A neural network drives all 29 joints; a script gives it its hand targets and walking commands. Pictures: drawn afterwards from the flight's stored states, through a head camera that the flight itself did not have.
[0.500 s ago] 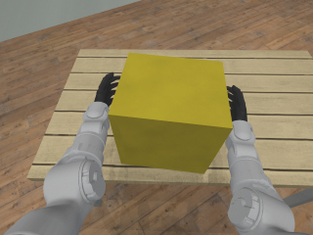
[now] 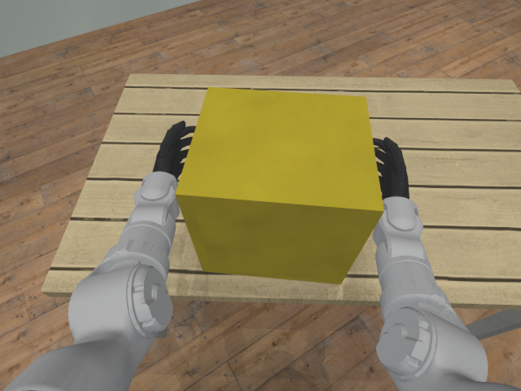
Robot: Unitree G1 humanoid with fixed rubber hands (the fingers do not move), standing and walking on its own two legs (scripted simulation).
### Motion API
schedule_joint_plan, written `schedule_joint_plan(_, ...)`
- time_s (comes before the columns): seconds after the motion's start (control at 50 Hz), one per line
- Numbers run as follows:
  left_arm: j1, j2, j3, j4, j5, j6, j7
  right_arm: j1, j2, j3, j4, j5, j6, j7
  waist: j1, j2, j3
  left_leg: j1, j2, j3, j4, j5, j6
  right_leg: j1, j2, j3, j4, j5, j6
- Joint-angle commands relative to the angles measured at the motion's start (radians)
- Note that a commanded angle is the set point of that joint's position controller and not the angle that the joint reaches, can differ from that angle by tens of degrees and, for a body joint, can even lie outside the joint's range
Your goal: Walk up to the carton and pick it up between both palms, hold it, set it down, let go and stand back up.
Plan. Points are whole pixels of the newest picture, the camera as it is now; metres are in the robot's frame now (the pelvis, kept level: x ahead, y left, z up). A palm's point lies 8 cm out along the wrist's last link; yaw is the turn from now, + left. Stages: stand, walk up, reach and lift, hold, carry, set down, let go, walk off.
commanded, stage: set down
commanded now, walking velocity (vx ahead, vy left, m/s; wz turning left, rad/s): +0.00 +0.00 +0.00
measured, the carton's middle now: (278, 190) +0.44 -0.02 -0.01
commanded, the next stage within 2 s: none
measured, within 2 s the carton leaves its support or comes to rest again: neither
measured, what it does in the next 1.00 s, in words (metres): stands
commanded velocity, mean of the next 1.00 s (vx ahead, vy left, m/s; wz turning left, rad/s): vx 0.00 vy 0.00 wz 0.00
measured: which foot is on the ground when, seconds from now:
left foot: down 0.00-1.00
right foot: down 0.00-1.00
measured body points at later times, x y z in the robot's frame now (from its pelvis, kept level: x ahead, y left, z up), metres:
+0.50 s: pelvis +0.00 +0.00 +0.00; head +0.08 +0.01 +0.44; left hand +0.46 +0.16 +0.06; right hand +0.41 -0.20 +0.05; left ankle -0.03 +0.10 -0.75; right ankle -0.02 -0.12 -0.75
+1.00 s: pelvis +0.00 -0.01 +0.00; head +0.09 +0.01 +0.44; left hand +0.46 +0.16 +0.05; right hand +0.42 -0.20 +0.05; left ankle -0.03 +0.10 -0.75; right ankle -0.02 -0.12 -0.75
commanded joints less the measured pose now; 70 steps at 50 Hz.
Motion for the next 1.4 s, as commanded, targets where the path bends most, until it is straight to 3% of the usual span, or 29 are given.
schedule_joint_plan(0.0,-0.52,-0.483,-0.158,-0.068,0.035,-0.039,-0.083,-0.508,0.409,0.263,0.015,-0.054,-0.04,0.136,-0.014,0.076,-0.489,0.267,0.009,0.007,0.043,0.425,-0.06,0.193,0.014,-0.027,0.05,0.417,0.038)
schedule_joint_plan(0.08,-0.509,-0.476,-0.153,-0.066,0.04,-0.041,-0.082,-0.495,0.41,0.254,0.024,-0.062,-0.038,0.137,-0.014,0.068,-0.483,0.283,0.012,0.004,0.047,0.434,-0.059,0.172,0.017,-0.029,0.043,0.401,0.037)
schedule_joint_plan(0.18,-0.498,-0.461,-0.125,-0.056,0.052,-0.039,-0.091,-0.478,0.414,0.244,0.01,-0.071,-0.026,0.135,-0.016,0.052,-0.463,0.215,0.001,0.01,0.018,0.35,-0.044,0.23,0.007,-0.017,0.055,0.413,0.045)
schedule_joint_plan(0.3,-0.471,-0.461,-0.115,-0.059,0.067,-0.035,-0.092,-0.447,0.408,0.237,0.015,-0.074,-0.02,0.14,-0.016,0.054,-0.437,0.264,0.006,0.005,0.026,0.393,-0.048,0.184,0.013,-0.027,0.046,0.389,0.044)
schedule_joint_plan(0.62,-0.423,-0.45,-0.081,-0.067,0.097,-0.023,-0.102,-0.388,0.401,0.214,0.0,-0.099,0.002,0.141,-0.018,0.044,-0.377,0.271,0.004,0.002,0.018,0.343,-0.035,0.14,0.014,-0.027,0.031,0.317,0.05)
schedule_joint_plan(0.64,-0.446,-0.402,-0.021,-0.103,0.116,-0.029,-0.103,-0.451,0.395,0.25,-0.027,-0.051,0.004,0.142,0.059,0.011,-0.368,0.179,0.001,-0.004,0.022,0.368,-0.016,0.155,0.017,-0.037,0.042,0.273,0.056)
schedule_joint_plan(0.66,-0.455,-0.406,-0.019,-0.091,0.127,-0.025,-0.101,-0.45,0.405,0.25,-0.03,-0.055,0.007,0.144,0.031,0.016,-0.384,0.18,0.002,-0.001,0.021,0.352,-0.015,0.17,0.01,-0.028,0.041,0.288,0.056)
schedule_joint_plan(0.82,-0.449,-0.369,-0.024,-0.114,0.124,-0.023,-0.084,-0.428,0.361,0.21,-0.037,-0.08,0.032,0.138,0.036,0.047,-0.44,0.266,0.006,0.005,0.055,0.398,-0.026,0.086,0.019,-0.028,0.041,0.263,0.053)
schedule_joint_plan(0.88,-0.435,-0.247,-0.02,-0.101,0.104,-0.033,-0.055,-0.401,0.257,0.202,-0.019,-0.058,0.035,0.114,0.037,0.041,-0.446,0.252,0.005,0.011,0.063,0.407,-0.025,0.086,0.018,-0.017,0.051,0.277,0.057)
schedule_joint_plan(0.94,-0.428,-0.037,-0.035,-0.084,0.033,-0.054,0.002,-0.38,0.053,0.203,0.038,0.042,0.023,0.057,0.038,0.032,-0.478,0.219,0.006,0.017,0.077,0.415,-0.019,0.078,0.02,0.006,0.073,0.3,0.052)
schedule_joint_plan(1.0,-0.492,0.127,-0.207,0.03,-0.178,-0.093,0.077,-0.473,-0.096,0.346,0.136,0.255,-0.007,-0.019,0.024,0.057,-0.625,0.114,0.018,-0.012,0.151,0.432,-0.02,0.036,0.035,0.041,0.123,0.384,0.016)
schedule_joint_plan(1.06,-0.585,0.215,-0.339,0.148,-0.352,-0.152,0.091,-0.561,-0.204,0.461,0.234,0.405,-0.036,-0.059,0.0,0.072,-0.744,0.027,0.018,-0.044,0.231,0.437,-0.037,0.033,0.023,0.048,0.197,0.462,0.014)
schedule_joint_plan(1.14,-0.631,0.321,-0.45,0.284,-0.465,-0.205,0.083,-0.645,-0.322,0.565,0.3,0.563,-0.062,-0.089,-0.016,0.053,-0.815,-0.097,-0.006,-0.049,0.297,0.429,-0.059,0.075,0.014,0.047,0.287,0.589,0.041)
schedule_joint_plan(1.2,-0.624,0.357,-0.512,0.372,-0.509,-0.217,0.067,-0.673,-0.391,0.635,0.369,0.664,-0.083,-0.094,-0.022,0.047,-0.792,-0.164,-0.015,-0.05,0.306,0.428,-0.072,0.071,0.017,0.037,0.328,0.616,0.054)
schedule_joint_plan(1.28,-0.655,0.356,-0.599,0.425,-0.575,-0.22,0.051,-0.703,-0.471,0.692,0.448,0.754,-0.098,-0.071,-0.023,0.09,-0.761,-0.056,-0.009,-0.061,0.353,0.473,-0.101,-0.153,0.044,-0.001,0.314,0.454,0.042)
schedule_joint_plan(1.38,-0.739,0.364,-0.716,0.396,-0.684,-0.225,0.033,-0.765,-0.537,0.73,0.453,0.819,-0.08,-0.018,-0.024,0.114,-0.803,-0.054,-0.004,-0.066,0.378,0.394,-0.097,-0.304,0.042,-0.018,0.323,0.292,0.029)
